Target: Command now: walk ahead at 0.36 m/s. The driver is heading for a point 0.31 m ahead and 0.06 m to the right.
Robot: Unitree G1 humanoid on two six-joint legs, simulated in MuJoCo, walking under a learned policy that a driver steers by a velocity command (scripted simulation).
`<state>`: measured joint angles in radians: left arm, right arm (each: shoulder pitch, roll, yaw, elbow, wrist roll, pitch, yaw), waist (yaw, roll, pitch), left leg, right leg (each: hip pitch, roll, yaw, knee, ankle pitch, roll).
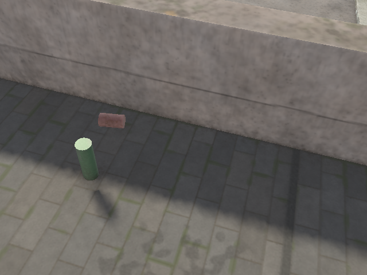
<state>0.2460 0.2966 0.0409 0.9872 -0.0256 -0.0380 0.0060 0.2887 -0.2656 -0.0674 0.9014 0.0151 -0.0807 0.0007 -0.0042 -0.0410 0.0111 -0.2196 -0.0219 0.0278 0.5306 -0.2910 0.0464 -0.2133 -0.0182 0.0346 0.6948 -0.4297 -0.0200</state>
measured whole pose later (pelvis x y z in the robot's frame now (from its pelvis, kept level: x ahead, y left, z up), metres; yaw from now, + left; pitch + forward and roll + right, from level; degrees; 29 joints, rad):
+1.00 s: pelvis +0.32 -0.03 +0.00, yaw -5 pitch +0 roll -1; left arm 0.14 0.24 0.02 1.00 0.01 -0.01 0.01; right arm 0.22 -0.22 -0.04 0.98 -0.01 -0.03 -0.04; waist 0.01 -0.01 0.02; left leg -0.23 0.04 0.00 0.51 -0.27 -0.02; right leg -0.25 0.02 -0.04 0.48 -0.22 -0.03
